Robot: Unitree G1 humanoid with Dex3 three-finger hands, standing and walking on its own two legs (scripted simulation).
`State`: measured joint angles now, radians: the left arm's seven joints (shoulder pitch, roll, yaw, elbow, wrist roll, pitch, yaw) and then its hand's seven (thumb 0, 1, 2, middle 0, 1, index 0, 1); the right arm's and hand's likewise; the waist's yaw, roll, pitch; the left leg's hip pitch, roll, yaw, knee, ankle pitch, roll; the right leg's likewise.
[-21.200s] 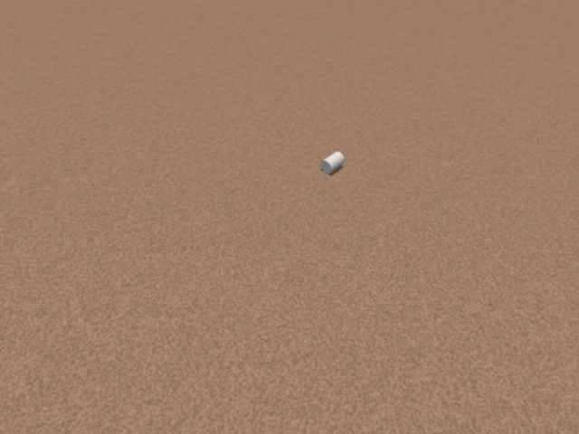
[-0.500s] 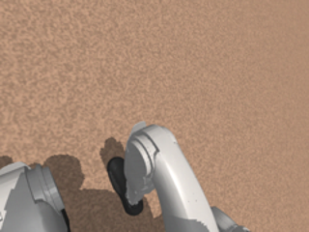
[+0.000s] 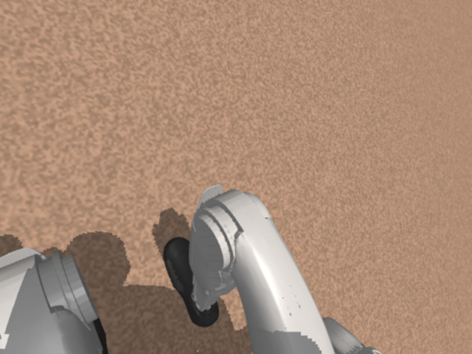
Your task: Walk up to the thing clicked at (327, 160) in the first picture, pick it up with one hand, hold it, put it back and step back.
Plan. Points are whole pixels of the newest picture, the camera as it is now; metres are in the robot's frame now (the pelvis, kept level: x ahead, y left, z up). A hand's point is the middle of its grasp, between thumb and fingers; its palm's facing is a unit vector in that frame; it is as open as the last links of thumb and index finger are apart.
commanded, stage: close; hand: left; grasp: from above
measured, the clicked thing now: out of the picture +0.46 +0.33 -0.27
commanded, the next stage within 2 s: settle in 0.02 s
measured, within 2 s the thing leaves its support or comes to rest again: leaves its support in 0.46 s
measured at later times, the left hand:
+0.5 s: hand out of the picture +0.45 +0.33 -0.23, palm faces -0.42 -0.15 -0.90, open 10.4 cm
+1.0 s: hand out of the picture +0.44 +0.33 -0.13, palm faces -0.46 -0.10 -0.88, open 10.3 cm
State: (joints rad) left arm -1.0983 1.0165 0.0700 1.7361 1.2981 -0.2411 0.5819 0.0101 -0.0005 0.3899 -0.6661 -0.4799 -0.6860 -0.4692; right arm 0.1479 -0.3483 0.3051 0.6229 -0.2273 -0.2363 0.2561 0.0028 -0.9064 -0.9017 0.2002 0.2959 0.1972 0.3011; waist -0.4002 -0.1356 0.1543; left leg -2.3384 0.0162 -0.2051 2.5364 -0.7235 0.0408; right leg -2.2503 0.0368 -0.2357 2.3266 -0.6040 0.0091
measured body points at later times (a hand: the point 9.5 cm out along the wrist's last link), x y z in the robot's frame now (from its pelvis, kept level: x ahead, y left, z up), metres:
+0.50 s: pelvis +0.00 +0.00 +0.00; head +0.27 +0.13 +0.34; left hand +0.47 +0.33 -0.18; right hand +0.05 -0.25 -0.05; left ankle +0.06 +0.11 -0.28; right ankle +0.13 -0.10 -0.28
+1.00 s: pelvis +0.00 -0.01 +0.03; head +0.23 +0.09 +0.40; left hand +0.46 +0.33 -0.08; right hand +0.09 -0.27 -0.06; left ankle +0.06 +0.11 -0.28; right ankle +0.13 -0.10 -0.28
